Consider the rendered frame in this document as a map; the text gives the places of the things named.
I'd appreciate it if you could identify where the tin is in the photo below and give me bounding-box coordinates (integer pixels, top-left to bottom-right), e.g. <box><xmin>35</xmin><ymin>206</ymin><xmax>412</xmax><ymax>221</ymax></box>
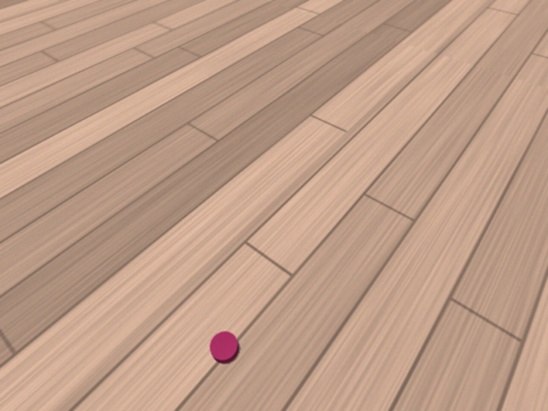
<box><xmin>210</xmin><ymin>331</ymin><xmax>239</xmax><ymax>364</ymax></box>

